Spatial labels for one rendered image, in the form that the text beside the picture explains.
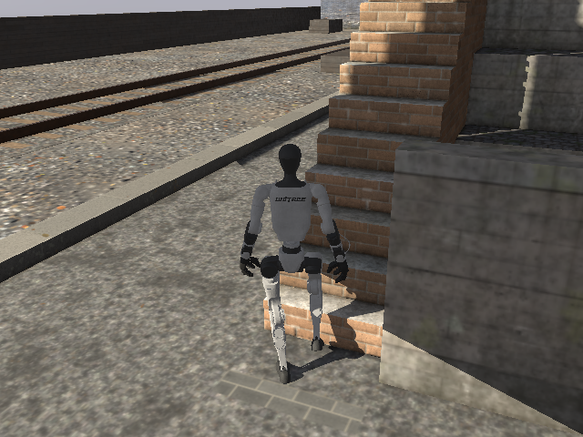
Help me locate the stairs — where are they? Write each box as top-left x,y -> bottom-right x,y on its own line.
263,0 -> 487,358

